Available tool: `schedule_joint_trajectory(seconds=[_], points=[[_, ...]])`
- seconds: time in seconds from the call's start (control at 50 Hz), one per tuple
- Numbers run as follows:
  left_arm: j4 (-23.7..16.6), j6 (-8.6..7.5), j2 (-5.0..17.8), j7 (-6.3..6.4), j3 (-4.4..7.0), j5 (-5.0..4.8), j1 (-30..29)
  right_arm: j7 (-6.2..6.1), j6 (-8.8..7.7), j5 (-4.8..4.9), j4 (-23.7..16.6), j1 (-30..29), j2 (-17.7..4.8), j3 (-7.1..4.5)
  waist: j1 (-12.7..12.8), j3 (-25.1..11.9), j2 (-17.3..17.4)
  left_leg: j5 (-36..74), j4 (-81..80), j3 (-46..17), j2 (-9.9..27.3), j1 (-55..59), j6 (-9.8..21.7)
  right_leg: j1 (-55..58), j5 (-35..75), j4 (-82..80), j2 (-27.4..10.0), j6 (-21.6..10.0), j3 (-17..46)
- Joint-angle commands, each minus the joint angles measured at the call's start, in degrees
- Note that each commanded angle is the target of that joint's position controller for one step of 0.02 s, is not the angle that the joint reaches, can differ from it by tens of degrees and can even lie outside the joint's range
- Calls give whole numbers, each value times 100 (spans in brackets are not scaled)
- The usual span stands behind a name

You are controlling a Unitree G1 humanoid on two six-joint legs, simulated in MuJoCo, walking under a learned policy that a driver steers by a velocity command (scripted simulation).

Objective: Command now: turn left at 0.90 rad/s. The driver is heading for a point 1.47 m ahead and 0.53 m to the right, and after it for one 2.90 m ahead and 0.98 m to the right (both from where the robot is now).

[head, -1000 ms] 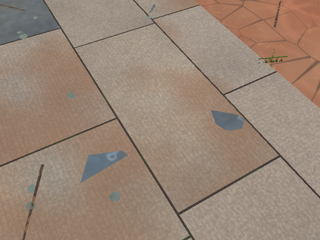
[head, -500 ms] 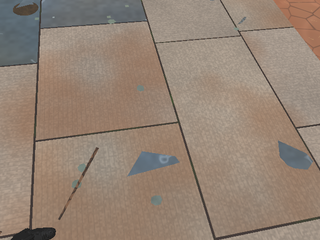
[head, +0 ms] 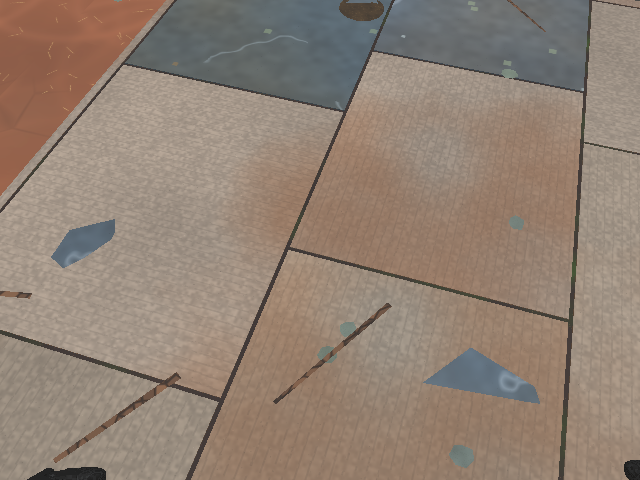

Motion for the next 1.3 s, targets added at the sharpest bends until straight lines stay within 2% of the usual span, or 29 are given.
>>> schedule_joint_trajectory(seconds=[0.02,0.04,0.06,0.08,0.16,0.2,0.24,0.3,0.34,0.36,0.38,0.4,0.44,0.56,0.66,0.7,0.72,0.74,0.76,0.8,0.84,0.88,1.06,1.16,1.18,1.2,1.22,1.26,1.3], points=[[-348,-68,1034,30,283,72,131,27,-46,-37,-363,294,-354,-92,-159,-1232,-452,-1350,897,-489,498,-101,203,1624,1206,-1063,-1619,-640,1120],[-362,-28,1170,27,275,285,81,15,-97,-19,-513,267,-591,-155,-267,-765,-1669,-2407,2069,461,-57,-1232,-136,1379,1873,-1277,-2375,-1552,2439],[-449,-50,889,23,203,253,-14,7,-152,-142,-364,399,-1033,-270,-255,-669,-1245,-2211,3068,543,369,-1333,-385,1136,1850,-1182,-2641,-1929,2581],[-484,-32,626,48,106,164,-137,6,-153,-150,-210,348,-1100,-293,-218,-580,-850,-1856,3442,647,466,-1240,-506,970,1762,-1059,-2319,-1822,1976],[-295,44,220,27,-173,57,-114,30,-159,-245,-63,179,-49,97,-157,-515,-664,-1343,2350,1011,733,-622,-745,866,1548,-1038,-1355,-1384,964],[-287,162,618,2,-36,-17,14,40,-228,-269,-127,-136,80,154,33,-428,-1135,-1517,971,1617,775,-167,-830,932,1788,-958,-1058,-1318,896],[-272,248,1111,6,135,-46,402,5,-276,-124,-64,-190,-207,39,228,-540,-1266,-1317,337,1635,553,-80,-824,1324,1998,-833,-1202,-1443,1416],[-354,269,1094,39,163,-223,236,-29,-344,-66,146,233,-284,-33,-46,-703,-1168,-263,-1156,1534,526,556,-541,1348,2131,-653,-1216,-1318,1875],[-393,258,787,109,97,-242,271,-54,-372,-139,252,646,-569,-130,-140,-1077,-742,786,-1357,1164,1328,2040,-150,232,1204,-137,-889,-830,1540],[-568,213,473,112,25,-213,195,-45,-319,-302,331,576,-1027,-244,18,-813,977,1794,-1295,197,2277,2104,541,-966,-314,708,-183,-430,403],[-485,184,703,104,86,-168,421,-25,-326,-447,200,311,-728,-186,-41,-763,1376,2892,-1369,-343,3102,1974,1215,-1364,-2093,1881,-79,-151,-129],[-388,195,955,77,199,-147,593,-48,-347,-453,113,129,-390,-69,12,-691,984,3493,-1332,-127,3224,1837,1363,-1490,-2212,2977,-320,17,-176],[-254,355,798,80,220,-160,802,-105,-389,-283,99,-290,-176,-10,216,-488,681,3493,-1153,769,2692,1804,989,-1721,-1599,3625,-538,230,-289],[-818,451,346,-144,-29,-154,89,-142,-305,-254,295,72,-473,-142,-220,-417,785,3286,-1244,1712,2593,1984,1036,-1625,-746,2448,-868,387,-897],[-1018,584,597,-257,70,-134,278,57,-405,-32,342,-48,-777,-272,-67,-489,860,3200,-850,2243,2807,1574,766,-490,-494,1177,-727,-33,-1360],[-906,644,751,-212,209,-115,839,116,-490,64,402,-95,-659,-260,297,-683,634,3176,193,2732,2590,1118,358,637,142,202,-446,-367,-1454],[-794,626,1151,-95,381,-92,1429,160,-551,7,491,214,-492,-218,548,-956,-125,2274,1421,3013,2180,158,-106,1947,1661,-331,-541,-740,-805],[-943,574,2024,24,538,-101,1519,187,-582,-378,148,185,45,-37,261,-1098,-2109,-2476,3332,2985,1251,-1925,-669,3155,4601,-191,-2140,-1699,1737],[-1111,372,1786,-75,423,138,1422,137,-587,-370,41,-243,-196,-47,612,-1882,-1520,-2784,4134,1595,914,-2252,-675,2793,3585,-666,-2753,-2619,2843],[-998,193,1343,-70,297,-23,935,48,-561,-171,7,-572,-457,-108,375,-942,-652,-1819,3854,1356,1174,-2375,-449,2051,1965,-975,-2150,-2102,1951],[-1109,265,1154,53,198,-126,330,-36,-521,-277,121,-411,-556,-159,44,-626,-518,-1065,3179,1310,1228,-1944,-466,1318,1580,-1032,-1694,-1714,1490],[-1183,322,1156,147,187,-32,185,4,-517,-282,252,-192,-421,-122,-58,-758,-593,-648,2903,1389,986,-1522,-586,1017,1862,-983,-1446,-1662,1307],[-1155,446,1260,197,243,-81,268,76,-567,-174,269,-436,-276,-43,133,-716,-982,-307,855,1114,529,-850,-679,683,753,-679,-1058,-1412,2226],[-1080,466,718,152,-36,-18,174,225,-685,-207,474,88,-219,-6,32,-1069,-1098,775,-668,1449,932,589,-365,732,1628,-8,-1029,-1176,1979],[-929,431,347,139,-177,69,528,241,-693,-318,387,-84,-159,66,146,-1043,-649,1480,-1232,902,1361,1032,-186,569,735,141,-741,-868,1710],[-773,389,117,124,-264,229,1155,226,-680,-425,246,-447,-330,120,657,-955,591,2379,-1427,-112,2159,1081,217,470,-1145,794,-105,-521,976],[-800,367,384,138,-180,228,1021,242,-676,-507,320,-641,-81,241,796,-491,1118,1581,-1682,-801,2438,215,960,513,-1438,604,-130,-200,504],[-719,295,641,158,-99,264,513,255,-621,-263,325,-556,-164,207,444,-251,792,170,-1713,-460,1869,80,674,813,-518,26,-258,-105,261],[-751,291,645,164,-61,216,233,198,-557,-103,332,-234,-820,12,228,-125,789,-241,-1663,-525,1670,89,489,802,-354,26,-153,-133,18]])
Keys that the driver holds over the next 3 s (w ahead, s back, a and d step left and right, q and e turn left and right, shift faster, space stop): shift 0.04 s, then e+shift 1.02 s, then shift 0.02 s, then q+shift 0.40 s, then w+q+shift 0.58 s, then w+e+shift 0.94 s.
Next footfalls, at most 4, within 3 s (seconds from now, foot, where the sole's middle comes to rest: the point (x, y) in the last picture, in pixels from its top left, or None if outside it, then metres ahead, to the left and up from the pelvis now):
0.32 left None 0.03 0.12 -0.77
0.72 right None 0.03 -0.15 -0.77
1.18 left None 0.20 -0.01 -0.77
1.96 left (322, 473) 0.46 0.01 -0.77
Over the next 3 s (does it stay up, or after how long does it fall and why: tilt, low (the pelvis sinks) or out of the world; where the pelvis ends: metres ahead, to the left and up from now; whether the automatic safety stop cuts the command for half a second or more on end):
stays up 1.25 -0.07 0.00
